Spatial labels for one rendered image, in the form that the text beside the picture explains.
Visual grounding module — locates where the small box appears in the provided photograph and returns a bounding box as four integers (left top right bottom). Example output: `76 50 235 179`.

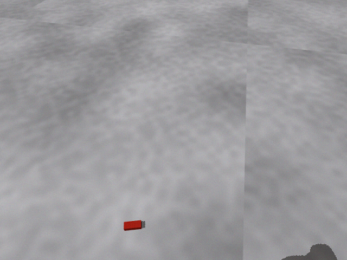
124 220 142 231

